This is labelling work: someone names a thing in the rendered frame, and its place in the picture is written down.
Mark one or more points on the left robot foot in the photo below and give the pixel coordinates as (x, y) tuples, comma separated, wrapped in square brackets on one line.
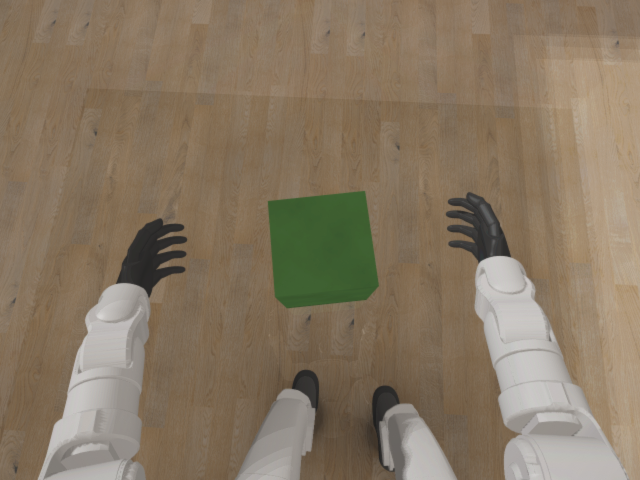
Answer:
[(306, 381)]

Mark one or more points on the right robot foot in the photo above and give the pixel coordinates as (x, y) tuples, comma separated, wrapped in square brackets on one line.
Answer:
[(384, 398)]

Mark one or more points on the robot foot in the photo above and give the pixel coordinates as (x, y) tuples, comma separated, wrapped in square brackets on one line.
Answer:
[(306, 381), (384, 398)]

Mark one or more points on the right robot upper arm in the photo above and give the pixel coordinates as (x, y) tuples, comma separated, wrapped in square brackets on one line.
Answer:
[(557, 457)]

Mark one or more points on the left robot hand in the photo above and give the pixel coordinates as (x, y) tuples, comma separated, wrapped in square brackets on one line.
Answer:
[(140, 264)]

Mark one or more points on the carton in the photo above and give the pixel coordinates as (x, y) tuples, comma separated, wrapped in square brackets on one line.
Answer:
[(322, 249)]

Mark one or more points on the robot right forearm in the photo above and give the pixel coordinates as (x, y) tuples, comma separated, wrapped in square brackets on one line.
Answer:
[(537, 394)]

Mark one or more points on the right robot hand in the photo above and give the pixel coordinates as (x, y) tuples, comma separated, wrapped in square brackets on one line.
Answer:
[(487, 234)]

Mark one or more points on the left robot upper arm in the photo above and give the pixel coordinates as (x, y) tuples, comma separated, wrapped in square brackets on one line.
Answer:
[(114, 470)]

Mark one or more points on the robot left forearm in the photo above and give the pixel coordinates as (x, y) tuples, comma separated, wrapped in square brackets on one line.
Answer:
[(100, 422)]

